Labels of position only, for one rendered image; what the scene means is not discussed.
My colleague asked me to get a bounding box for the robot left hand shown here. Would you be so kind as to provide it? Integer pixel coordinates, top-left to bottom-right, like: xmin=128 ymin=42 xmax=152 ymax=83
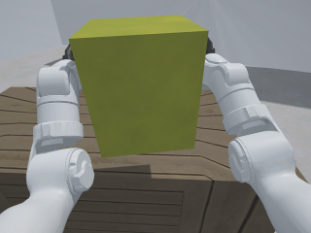
xmin=62 ymin=44 xmax=75 ymax=61

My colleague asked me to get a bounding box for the robot right forearm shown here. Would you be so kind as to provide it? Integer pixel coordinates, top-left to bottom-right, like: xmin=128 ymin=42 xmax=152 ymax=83
xmin=202 ymin=53 xmax=296 ymax=169

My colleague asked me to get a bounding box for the robot right hand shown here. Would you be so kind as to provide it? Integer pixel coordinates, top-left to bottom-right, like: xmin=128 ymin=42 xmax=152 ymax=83
xmin=206 ymin=37 xmax=216 ymax=54

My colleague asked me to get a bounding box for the carton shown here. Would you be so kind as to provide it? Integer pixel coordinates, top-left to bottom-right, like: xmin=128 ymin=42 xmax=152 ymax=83
xmin=68 ymin=15 xmax=209 ymax=158

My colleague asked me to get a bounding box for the pedestal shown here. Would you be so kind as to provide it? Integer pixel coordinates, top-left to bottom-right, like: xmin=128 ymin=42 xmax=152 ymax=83
xmin=0 ymin=86 xmax=309 ymax=233

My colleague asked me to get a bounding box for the robot right upper arm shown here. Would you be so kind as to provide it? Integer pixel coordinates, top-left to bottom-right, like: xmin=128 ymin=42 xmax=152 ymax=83
xmin=227 ymin=129 xmax=311 ymax=233

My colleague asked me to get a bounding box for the robot left forearm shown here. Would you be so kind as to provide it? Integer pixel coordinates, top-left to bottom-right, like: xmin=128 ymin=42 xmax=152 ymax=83
xmin=26 ymin=59 xmax=84 ymax=190

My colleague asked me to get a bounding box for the robot left upper arm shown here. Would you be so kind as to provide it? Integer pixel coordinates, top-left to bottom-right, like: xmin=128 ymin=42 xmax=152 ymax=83
xmin=0 ymin=148 xmax=94 ymax=233

